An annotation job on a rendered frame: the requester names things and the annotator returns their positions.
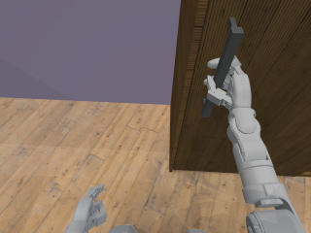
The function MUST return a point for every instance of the right robot upper arm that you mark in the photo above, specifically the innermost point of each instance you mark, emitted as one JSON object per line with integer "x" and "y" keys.
{"x": 273, "y": 221}

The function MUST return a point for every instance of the robot left hand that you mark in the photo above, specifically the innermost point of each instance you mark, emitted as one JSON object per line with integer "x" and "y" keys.
{"x": 86, "y": 210}

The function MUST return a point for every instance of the robot right hand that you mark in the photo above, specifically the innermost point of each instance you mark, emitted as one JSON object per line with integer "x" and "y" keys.
{"x": 237, "y": 87}

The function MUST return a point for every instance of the robot left forearm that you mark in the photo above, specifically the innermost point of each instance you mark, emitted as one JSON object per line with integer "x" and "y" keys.
{"x": 76, "y": 226}

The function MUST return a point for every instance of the handle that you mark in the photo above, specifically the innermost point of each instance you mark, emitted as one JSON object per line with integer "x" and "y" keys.
{"x": 232, "y": 43}

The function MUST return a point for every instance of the robot right forearm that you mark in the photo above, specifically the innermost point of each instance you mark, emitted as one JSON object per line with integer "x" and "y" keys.
{"x": 261, "y": 186}

